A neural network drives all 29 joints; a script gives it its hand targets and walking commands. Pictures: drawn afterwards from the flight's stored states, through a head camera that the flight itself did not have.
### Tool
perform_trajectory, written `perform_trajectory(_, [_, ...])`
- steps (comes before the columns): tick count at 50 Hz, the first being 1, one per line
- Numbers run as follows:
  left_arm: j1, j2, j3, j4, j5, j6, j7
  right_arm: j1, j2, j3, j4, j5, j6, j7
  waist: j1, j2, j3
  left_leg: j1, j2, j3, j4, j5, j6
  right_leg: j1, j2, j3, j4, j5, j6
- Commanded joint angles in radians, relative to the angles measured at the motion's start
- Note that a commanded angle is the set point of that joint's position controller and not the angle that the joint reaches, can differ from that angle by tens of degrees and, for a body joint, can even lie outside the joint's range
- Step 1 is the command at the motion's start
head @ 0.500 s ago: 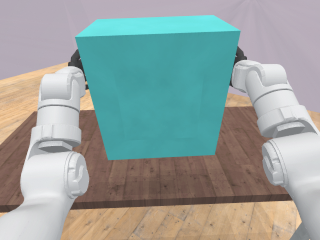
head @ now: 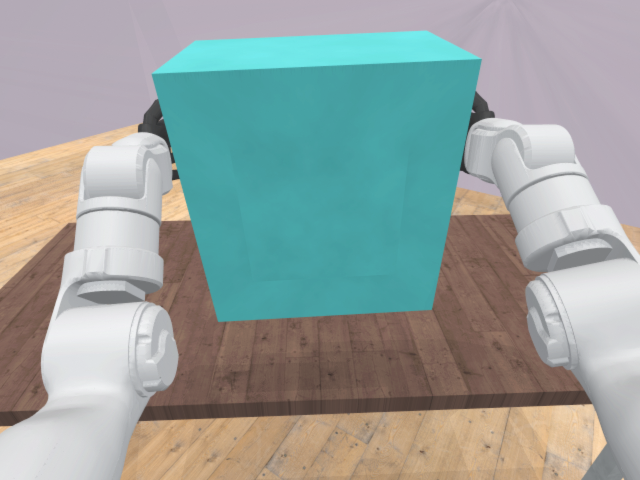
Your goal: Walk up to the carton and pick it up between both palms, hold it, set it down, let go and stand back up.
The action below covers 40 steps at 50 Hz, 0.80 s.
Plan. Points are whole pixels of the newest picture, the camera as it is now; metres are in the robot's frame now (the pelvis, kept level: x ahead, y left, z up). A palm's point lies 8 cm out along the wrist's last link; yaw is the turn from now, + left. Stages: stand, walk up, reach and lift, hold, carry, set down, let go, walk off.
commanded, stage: hold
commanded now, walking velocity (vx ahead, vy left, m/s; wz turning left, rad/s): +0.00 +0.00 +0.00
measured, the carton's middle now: (318, 181) +0.38 +0.00 +0.28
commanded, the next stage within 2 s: set down in 0.42 s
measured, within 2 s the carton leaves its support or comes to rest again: neither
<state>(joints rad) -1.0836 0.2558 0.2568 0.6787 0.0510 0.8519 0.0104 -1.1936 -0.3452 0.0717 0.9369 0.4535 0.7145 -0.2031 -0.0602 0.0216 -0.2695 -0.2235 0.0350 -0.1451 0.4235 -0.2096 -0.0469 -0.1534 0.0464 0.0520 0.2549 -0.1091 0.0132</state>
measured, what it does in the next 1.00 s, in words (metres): stands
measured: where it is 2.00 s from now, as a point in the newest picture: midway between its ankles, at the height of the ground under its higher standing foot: outside the picture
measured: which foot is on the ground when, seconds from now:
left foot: down 0.00-1.00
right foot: down 0.00-1.00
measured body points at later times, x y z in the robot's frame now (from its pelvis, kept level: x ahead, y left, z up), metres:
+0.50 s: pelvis +0.00 +0.00 +0.00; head -0.10 +0.02 +0.44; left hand +0.39 +0.19 +0.33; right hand +0.38 -0.18 +0.33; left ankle +0.01 +0.14 -0.75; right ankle +0.02 -0.13 -0.75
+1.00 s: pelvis +0.01 +0.00 +0.00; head -0.07 +0.03 +0.44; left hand +0.42 +0.19 +0.29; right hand +0.40 -0.18 +0.29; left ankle +0.01 +0.14 -0.75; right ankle +0.02 -0.13 -0.75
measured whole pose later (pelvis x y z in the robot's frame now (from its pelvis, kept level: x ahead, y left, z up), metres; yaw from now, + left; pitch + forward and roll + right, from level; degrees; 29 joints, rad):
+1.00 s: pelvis +0.01 +0.00 +0.00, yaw +1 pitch -2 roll -2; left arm -0.99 0.23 0.31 0.67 0.13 0.62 -0.02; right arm -1.05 -0.23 -0.03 0.95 0.32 0.43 -0.16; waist -0.10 -0.04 -0.17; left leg -0.13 0.03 -0.15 0.37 -0.20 -0.04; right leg -0.06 0.03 0.04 0.22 -0.12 0.01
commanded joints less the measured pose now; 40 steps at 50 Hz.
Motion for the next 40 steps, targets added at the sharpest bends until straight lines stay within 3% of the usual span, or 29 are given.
perform_trajectory(1, [-0.902,-0.667,-0.259,-0.275,-0.212,-0.091,-0.143,-0.965,0.711,0.084,-0.438,0.223,-0.047,0.150,-0.007,0.026,-0.348,0.065,-0.074,0.066,-0.049,0.265,-0.006,0.189,0.037,-0.008,-0.001,0.187,0.002])
perform_trajectory(22, [-0.917,-0.689,-0.268,-0.260,-0.214,-0.088,-0.146,-0.959,0.695,0.062,-0.391,0.199,-0.046,0.160,-0.012,0.055,-0.321,0.042,-0.064,0.062,-0.070,0.209,-0.016,0.166,0.037,0.000,-0.006,0.126,-0.013])
perform_trajectory(28, [-1.035,-0.694,-0.263,-0.267,-0.259,-0.166,-0.135,-1.041,0.743,0.028,-0.414,0.164,-0.112,0.170,-0.018,0.045,-0.367,0.058,-0.077,0.064,-0.061,0.194,-0.006,0.131,0.038,-0.019,-0.004,0.106,-0.004])
perform_trajectory(31, [-1.010,-0.667,-0.189,-0.163,-0.208,-0.217,-0.141,-1.017,0.733,-0.014,-0.316,0.082,-0.168,0.180,-0.020,0.017,-0.294,0.051,-0.082,0.066,-0.088,0.116,0.009,0.128,0.028,-0.027,-0.014,0.048,-0.008])
perform_trajectory(35, [-0.832,-0.578,-0.073,0.012,-0.058,-0.232,-0.188,-0.869,0.649,-0.065,-0.133,-0.020,-0.214,0.179,-0.025,-0.014,-0.121,0.023,-0.080,0.074,-0.140,0.032,0.020,0.164,0.012,-0.027,-0.032,-0.036,-0.024])
perform_trajectory(38, [-0.751,-0.546,-0.069,0.029,-0.008,-0.231,-0.226,-0.803,0.595,-0.082,-0.106,-0.051,-0.238,0.174,-0.047,-0.013,-0.098,0.034,-0.078,0.091,-0.159,0.044,0.019,0.191,0.006,-0.026,-0.040,-0.029,-0.031])
perform_trajectory(40, [-0.737,-0.568,-0.098,-0.011,-0.012,-0.241,-0.236,-0.798,0.584,-0.080,-0.149,-0.053,-0.269,0.173,-0.059,0.001,-0.136,0.072,-0.075,0.100,-0.156,0.102,0.011,0.209,0.009,-0.031,-0.042,0.027,-0.030])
